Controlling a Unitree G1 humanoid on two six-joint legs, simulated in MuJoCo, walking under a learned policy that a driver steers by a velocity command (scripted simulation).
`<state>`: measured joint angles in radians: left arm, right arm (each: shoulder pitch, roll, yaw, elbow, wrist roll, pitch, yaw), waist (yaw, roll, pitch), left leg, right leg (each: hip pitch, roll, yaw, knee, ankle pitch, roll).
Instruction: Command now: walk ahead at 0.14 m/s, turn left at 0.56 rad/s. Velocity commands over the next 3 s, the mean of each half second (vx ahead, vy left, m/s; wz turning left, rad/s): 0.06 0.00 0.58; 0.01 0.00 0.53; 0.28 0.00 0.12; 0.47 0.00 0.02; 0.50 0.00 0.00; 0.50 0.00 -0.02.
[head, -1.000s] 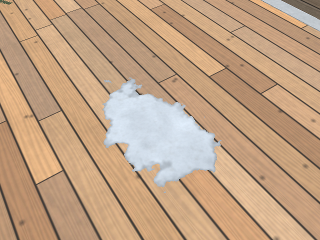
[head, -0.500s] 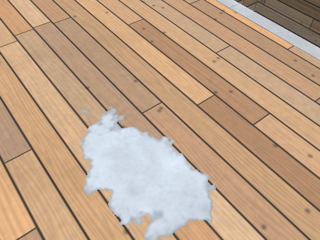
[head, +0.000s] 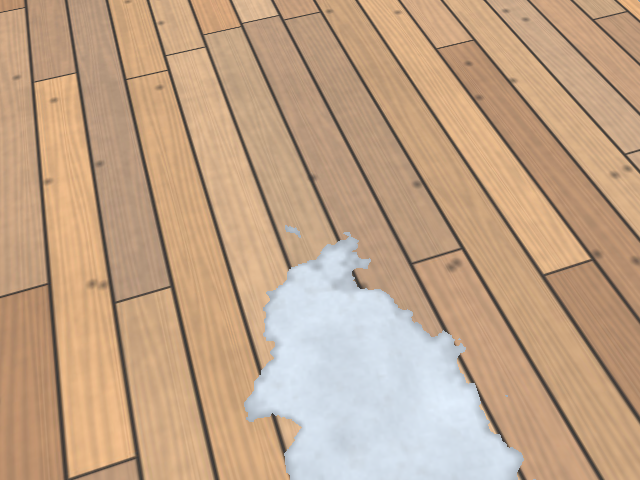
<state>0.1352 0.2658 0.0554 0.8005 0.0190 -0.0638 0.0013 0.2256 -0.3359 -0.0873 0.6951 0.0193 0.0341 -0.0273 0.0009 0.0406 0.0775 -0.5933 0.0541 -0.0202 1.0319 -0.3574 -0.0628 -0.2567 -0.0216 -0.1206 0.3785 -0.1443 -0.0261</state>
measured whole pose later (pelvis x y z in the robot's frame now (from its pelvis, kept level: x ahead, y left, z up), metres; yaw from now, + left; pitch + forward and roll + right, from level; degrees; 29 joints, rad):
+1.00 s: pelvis +0.07 +0.02 +0.00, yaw +33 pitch +1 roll +0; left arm 0.15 0.29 0.06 0.76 -0.01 0.02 0.01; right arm 0.18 -0.31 -0.07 0.60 0.01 0.07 0.00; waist 0.03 0.00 0.07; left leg -0.35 0.01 -0.02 0.71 -0.38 -0.07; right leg -0.22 -0.07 -0.07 0.46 -0.25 0.01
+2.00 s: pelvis +0.37 +0.20 -0.01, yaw +35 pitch +3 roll -1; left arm 0.43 0.29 0.04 0.88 -0.02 -0.05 0.00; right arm 0.02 -0.25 -0.03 0.64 0.02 -0.09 0.06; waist 0.10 0.03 0.04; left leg -0.58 0.03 0.01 0.51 0.02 0.04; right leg 0.12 0.04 -0.03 0.20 -0.37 -0.03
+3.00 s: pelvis +0.85 +0.50 +0.00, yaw +34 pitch +2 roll -2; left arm 0.37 0.28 0.05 0.87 -0.02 -0.07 -0.01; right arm 0.05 -0.27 -0.03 0.77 0.01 -0.07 0.03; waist 0.09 0.05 0.03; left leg -0.61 0.09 -0.04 0.57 0.06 -0.01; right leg 0.01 0.06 -0.03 0.21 -0.25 -0.05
